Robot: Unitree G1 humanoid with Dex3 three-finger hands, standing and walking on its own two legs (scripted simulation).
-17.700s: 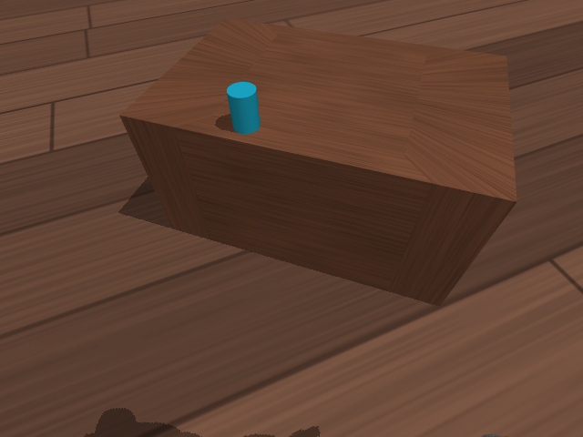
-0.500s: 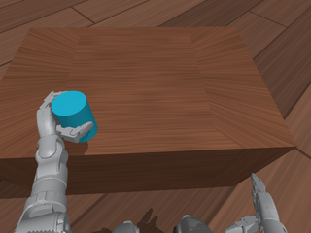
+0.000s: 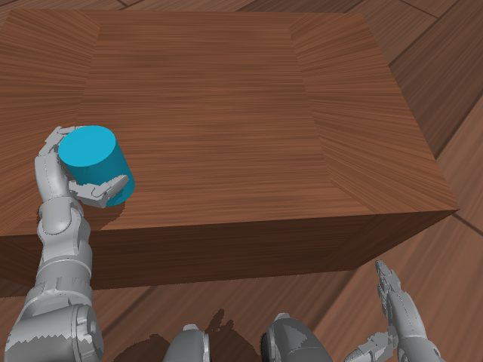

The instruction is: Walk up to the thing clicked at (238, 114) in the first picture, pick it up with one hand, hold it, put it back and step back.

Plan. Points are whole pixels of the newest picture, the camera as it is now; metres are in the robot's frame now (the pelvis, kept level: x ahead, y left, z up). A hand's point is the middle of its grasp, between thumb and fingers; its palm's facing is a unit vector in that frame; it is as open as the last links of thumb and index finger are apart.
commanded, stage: lower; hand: left
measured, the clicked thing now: (101, 168) +0.43 +0.23 +0.02
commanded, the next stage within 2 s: loosen in 0.98 s
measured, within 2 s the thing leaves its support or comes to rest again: rests again in 0.76 s
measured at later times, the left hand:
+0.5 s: hand (102, 178) +0.43 +0.24 -0.02, palm faces +0.30 -0.95 -0.02, open 11.5 cm
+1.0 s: hand (105, 186) +0.43 +0.24 -0.05, palm faces +0.32 -0.95 -0.01, open 11.5 cm
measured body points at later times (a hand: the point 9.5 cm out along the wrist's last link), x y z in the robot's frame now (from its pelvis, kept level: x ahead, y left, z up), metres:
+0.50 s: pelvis +0.00 -0.01 -0.03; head +0.12 +0.03 +0.40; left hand +0.41 +0.29 -0.02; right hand +0.16 -0.26 -0.05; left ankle +0.01 +0.10 -0.68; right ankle +0.03 -0.14 -0.68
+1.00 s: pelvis -0.01 +0.00 -0.05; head +0.12 +0.04 +0.38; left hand +0.41 +0.29 -0.04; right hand +0.15 -0.25 -0.05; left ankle +0.01 +0.10 -0.68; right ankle +0.03 -0.14 -0.68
